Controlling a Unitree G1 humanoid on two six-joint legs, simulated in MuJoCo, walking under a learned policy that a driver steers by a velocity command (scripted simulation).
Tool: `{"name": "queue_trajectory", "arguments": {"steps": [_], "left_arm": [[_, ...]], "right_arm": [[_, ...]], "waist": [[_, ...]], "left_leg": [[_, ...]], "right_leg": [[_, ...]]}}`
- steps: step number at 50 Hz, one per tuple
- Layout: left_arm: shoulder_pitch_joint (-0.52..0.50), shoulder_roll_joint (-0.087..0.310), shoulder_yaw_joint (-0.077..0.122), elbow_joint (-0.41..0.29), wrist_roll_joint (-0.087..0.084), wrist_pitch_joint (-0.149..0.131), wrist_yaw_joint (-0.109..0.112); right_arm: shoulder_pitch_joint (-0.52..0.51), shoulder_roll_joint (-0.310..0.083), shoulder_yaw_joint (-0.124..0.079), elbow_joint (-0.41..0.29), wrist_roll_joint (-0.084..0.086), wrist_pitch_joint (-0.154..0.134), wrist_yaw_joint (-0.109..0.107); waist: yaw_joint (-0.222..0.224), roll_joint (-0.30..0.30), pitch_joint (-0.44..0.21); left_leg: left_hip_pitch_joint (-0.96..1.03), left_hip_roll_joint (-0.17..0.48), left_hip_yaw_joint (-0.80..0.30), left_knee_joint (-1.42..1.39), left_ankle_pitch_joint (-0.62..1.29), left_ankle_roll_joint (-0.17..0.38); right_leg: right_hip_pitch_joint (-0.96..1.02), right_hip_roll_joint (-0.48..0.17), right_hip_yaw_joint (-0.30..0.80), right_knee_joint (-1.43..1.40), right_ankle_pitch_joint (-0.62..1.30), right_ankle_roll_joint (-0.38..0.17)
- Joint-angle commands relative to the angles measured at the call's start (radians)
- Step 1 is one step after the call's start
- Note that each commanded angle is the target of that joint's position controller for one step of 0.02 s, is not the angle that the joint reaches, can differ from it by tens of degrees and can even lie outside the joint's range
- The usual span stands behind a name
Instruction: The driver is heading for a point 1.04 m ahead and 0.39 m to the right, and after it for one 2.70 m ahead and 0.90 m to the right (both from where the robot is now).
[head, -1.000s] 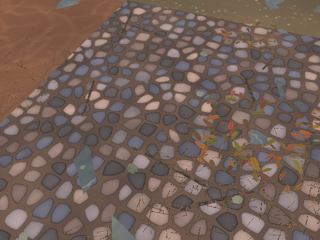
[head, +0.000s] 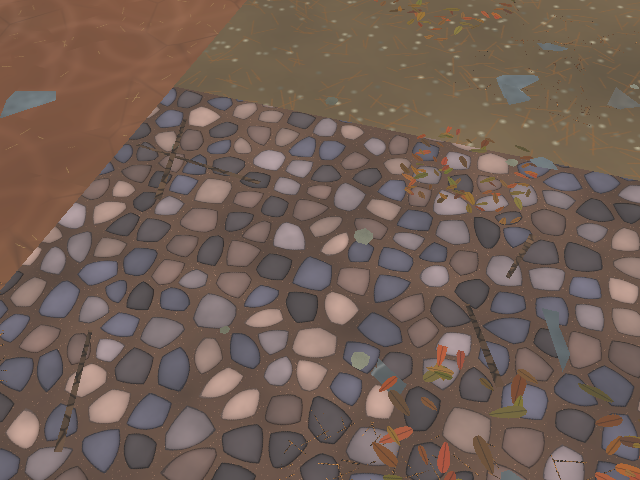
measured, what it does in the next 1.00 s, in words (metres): walks ahead, turning right: left foot, then right foot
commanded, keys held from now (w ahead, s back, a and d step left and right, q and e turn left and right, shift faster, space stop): w+e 1.00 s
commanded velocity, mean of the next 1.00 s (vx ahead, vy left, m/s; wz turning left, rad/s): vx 0.50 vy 0.00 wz -0.54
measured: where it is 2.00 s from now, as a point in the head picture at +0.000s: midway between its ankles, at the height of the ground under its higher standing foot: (463, 391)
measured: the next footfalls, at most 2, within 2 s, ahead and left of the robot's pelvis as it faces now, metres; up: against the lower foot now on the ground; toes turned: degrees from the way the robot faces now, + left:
left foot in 0.22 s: +0.31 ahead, +0.15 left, +0.00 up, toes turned -9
right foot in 0.76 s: +0.51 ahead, -0.18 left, +0.00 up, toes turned -29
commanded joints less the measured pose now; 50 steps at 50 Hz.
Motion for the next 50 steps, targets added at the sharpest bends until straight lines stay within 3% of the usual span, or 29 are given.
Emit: {"name": "queue_trajectory", "arguments": {"steps": [1,5,7,9,10,11,12,13,14,15,16,18,20,23,28,32,33,35,36,37,38,39,40,41,42,43,45,48,50], "left_arm": [[-0.021,0.177,0.042,-0.062,-0.008,-0.010,0.022],[0.045,0.181,0.048,-0.039,-0.019,0.001,0.031],[0.044,0.185,0.053,-0.041,-0.023,0.010,0.038],[0.031,0.195,0.061,-0.049,-0.019,0.021,0.043],[0.022,0.182,0.058,-0.056,-0.017,0.026,0.043],[0.015,0.143,0.044,-0.071,-0.009,0.027,0.041],[0.025,0.079,0.022,-0.102,0.013,0.029,0.040],[0.157,0.016,0.006,-0.137,-0.021,0.012,0.036],[0.129,0.130,0.029,-0.112,-0.039,0.010,0.041],[0.043,0.175,0.043,-0.128,-0.040,0.013,0.041],[0.013,0.163,0.045,-0.131,-0.033,0.019,0.044],[-0.009,0.130,0.051,-0.147,-0.023,0.030,0.036],[-0.026,0.097,0.047,-0.168,-0.028,0.046,0.028],[-0.084,0.087,0.044,-0.211,-0.021,0.056,0.024],[-0.221,0.068,0.029,-0.264,-0.018,0.046,-0.007],[-0.332,0.067,0.022,-0.324,-0.019,0.049,-0.031],[-0.341,0.074,0.024,-0.336,-0.019,0.050,-0.037],[-0.307,0.107,0.040,-0.346,-0.016,0.056,-0.041],[-0.239,0.135,0.055,-0.335,-0.015,0.059,-0.040],[-0.100,0.175,0.081,-0.300,-0.017,0.061,-0.035],[0.077,0.243,0.117,-0.251,-0.019,0.070,-0.016],[0.068,0.360,0.133,-0.248,-0.028,0.070,-0.001],[0.089,0.317,0.111,-0.292,-0.016,0.049,-0.009],[0.061,0.247,0.090,-0.280,-0.007,0.032,-0.016],[0.012,0.220,0.081,-0.280,-0.009,0.022,-0.016],[-0.063,0.191,0.071,-0.291,-0.008,0.020,-0.014],[-0.127,0.161,0.057,-0.315,0.007,0.017,-0.008],[-0.100,0.192,0.064,-0.304,-0.004,0.011,0.010],[-0.068,0.206,0.069,-0.293,-0.006,0.015,0.024]], "right_arm": [[-0.075,-0.037,-0.005,-0.067,0.003,-0.014,0.004],[-0.185,-0.047,-0.001,-0.106,0.016,-0.025,0.018],[-0.192,-0.075,-0.008,-0.116,0.018,-0.034,0.025],[-0.148,-0.104,-0.019,-0.108,0.020,-0.044,0.028],[-0.075,-0.122,-0.030,-0.088,0.018,-0.047,0.025],[0.058,-0.161,-0.049,-0.057,0.008,-0.052,0.019],[0.223,-0.227,-0.066,-0.039,0.000,-0.050,0.011],[0.252,-0.279,-0.078,-0.019,-0.003,-0.034,0.018],[0.206,-0.163,-0.049,-0.044,0.004,-0.035,0.023],[0.153,-0.106,-0.035,-0.055,0.010,-0.035,0.022],[0.097,-0.091,-0.028,-0.060,0.004,-0.035,0.023],[0.054,-0.065,-0.022,-0.049,-0.009,-0.033,0.020],[0.055,-0.072,-0.028,-0.035,-0.008,-0.039,0.017],[0.071,-0.104,-0.041,-0.017,-0.005,-0.042,0.009],[0.099,-0.142,-0.048,-0.008,0.000,-0.025,-0.001],[0.163,-0.173,-0.057,0.009,0.016,0.000,-0.003],[0.168,-0.182,-0.060,0.012,0.021,0.008,-0.004],[0.156,-0.210,-0.069,0.006,0.030,0.021,-0.008],[0.149,-0.225,-0.074,0.002,0.034,0.029,-0.011],[0.133,-0.226,-0.073,-0.004,0.038,0.036,-0.014],[0.141,-0.196,-0.061,-0.015,0.024,0.033,-0.017],[0.216,-0.041,-0.014,-0.069,-0.025,0.012,-0.003],[0.164,-0.085,-0.011,-0.093,0.006,-0.032,0.012],[0.052,-0.150,-0.030,-0.125,0.047,-0.055,0.022],[0.034,-0.138,-0.023,-0.132,0.045,-0.067,0.021],[0.043,-0.135,-0.026,-0.116,0.022,-0.067,0.013],[0.082,-0.148,-0.038,-0.107,0.007,-0.041,0.014],[0.050,-0.103,-0.031,-0.128,-0.013,-0.015,0.009],[-0.032,-0.082,-0.022,-0.155,-0.015,-0.012,0.008]], "waist": [[-0.021,-0.103,0.024],[0.010,-0.116,0.038],[-0.005,-0.123,0.034],[-0.035,-0.143,0.016],[-0.072,-0.145,-0.017],[-0.131,-0.119,-0.115],[-0.183,0.024,-0.279],[-0.102,0.365,-0.352],[-0.121,0.216,-0.263],[-0.127,0.123,-0.152],[-0.100,0.049,-0.097],[-0.066,0.077,-0.040],[-0.060,0.077,-0.022],[-0.062,0.033,0.004],[-0.106,0.011,0.039],[-0.138,0.006,0.074],[-0.131,0.012,0.075],[-0.088,0.046,0.033],[-0.043,0.061,-0.014],[0.040,0.048,-0.085],[0.120,-0.016,-0.175],[0.010,-0.303,-0.220],[0.047,-0.237,-0.401],[0.073,-0.153,-0.273],[0.035,-0.103,-0.174],[-0.013,-0.045,-0.114],[-0.069,-0.069,-0.079],[-0.075,-0.059,-0.050],[-0.049,-0.071,-0.023]], "left_leg": [[0.038,-0.036,0.011,-0.201,0.170,-0.024],[0.091,-0.067,0.001,-0.323,0.209,-0.024],[0.123,-0.067,-0.023,-0.373,0.175,-0.012],[0.205,-0.074,-0.014,-0.388,0.093,0.004],[0.306,-0.081,0.002,-0.411,0.058,0.021],[0.508,-0.044,-0.021,-0.404,0.038,0.058],[0.778,0.141,-0.203,-0.385,-0.023,0.108],[1.018,0.321,-0.651,-0.517,-0.258,0.241],[0.944,0.290,-0.646,-0.558,-0.384,0.216],[0.824,0.256,-0.471,-0.563,-0.326,0.174],[0.706,0.215,-0.353,-0.581,-0.195,0.157],[0.572,0.163,-0.200,-0.631,-0.058,0.151],[0.535,0.151,-0.109,-0.672,0.021,0.169],[0.543,0.161,-0.016,-0.704,0.124,0.192],[0.580,0.137,0.147,-0.712,0.194,0.170],[0.686,0.171,0.205,-0.675,0.250,0.151],[0.714,0.179,0.219,-0.648,0.307,0.142],[0.747,0.183,0.255,-0.534,0.605,0.122],[0.748,0.177,0.270,-0.418,0.757,0.113],[0.698,0.151,0.296,-0.231,0.802,0.090],[0.492,0.113,0.299,0.043,0.603,0.047],[0.030,-0.064,0.268,0.402,-0.338,-0.012],[-0.111,-0.141,0.006,0.568,-0.508,-0.010],[-0.207,-0.088,-0.032,0.564,-0.409,0.013],[-0.187,-0.046,-0.026,0.480,-0.319,0.030],[-0.116,-0.011,-0.027,0.390,-0.263,0.025],[0.005,0.015,-0.033,0.295,-0.208,0.009],[0.024,-0.004,-0.005,0.159,-0.123,-0.040],[0.012,-0.025,-0.001,0.012,0.009,-0.060]], "right_leg": [[-0.056,-0.222,0.180,-0.129,0.111,-0.141],[-0.018,-0.243,0.221,-0.081,0.063,-0.126],[0.027,-0.267,0.264,-0.035,0.041,-0.111],[0.046,-0.280,0.299,0.028,0.074,-0.097],[0.038,-0.253,0.294,0.097,0.126,-0.081],[-0.018,-0.189,0.259,0.268,0.155,-0.053],[-0.176,-0.096,0.169,0.579,-0.068,-0.014],[-0.532,0.007,0.101,0.868,-0.468,0.030],[-0.625,-0.065,0.176,0.995,-0.430,0.031],[-0.647,-0.101,0.159,1.006,-0.334,0.028],[-0.600,-0.142,0.141,0.984,-0.253,0.036],[-0.532,-0.195,0.137,0.915,-0.167,0.044],[-0.525,-0.210,0.113,0.888,-0.131,0.052],[-0.582,-0.217,0.114,0.793,-0.040,0.067],[-0.553,-0.197,0.041,0.530,0.161,0.059],[-0.558,-0.172,-0.019,0.414,0.125,0.031],[-0.547,-0.161,-0.033,0.396,0.089,0.018],[-0.446,-0.105,-0.084,0.380,-0.008,-0.020],[-0.348,-0.065,-0.109,0.376,-0.053,-0.044],[-0.158,-0.019,-0.126,0.316,-0.013,-0.077],[0.149,-0.039,-0.033,0.283,0.019,-0.123],[0.472,-0.303,0.473,0.230,-0.057,-0.270],[0.563,-0.420,0.860,0.056,-0.219,-0.377],[0.496,-0.391,0.731,0.023,-0.166,-0.313],[0.354,-0.348,0.594,0.026,-0.087,-0.275],[0.208,-0.304,0.494,0.022,0.015,-0.241],[0.045,-0.260,0.406,-0.016,0.150,-0.222],[-0.056,-0.228,0.326,-0.047,0.237,-0.230],[-0.079,-0.197,0.288,-0.049,0.208,-0.207]]}}
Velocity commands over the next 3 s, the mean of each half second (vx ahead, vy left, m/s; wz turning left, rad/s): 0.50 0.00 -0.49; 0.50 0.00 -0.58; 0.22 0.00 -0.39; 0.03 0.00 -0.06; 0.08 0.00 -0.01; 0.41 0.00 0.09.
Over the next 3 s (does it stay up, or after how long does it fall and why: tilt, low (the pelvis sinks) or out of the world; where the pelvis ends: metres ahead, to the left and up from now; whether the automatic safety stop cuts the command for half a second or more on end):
stays up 0.87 -0.42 -0.03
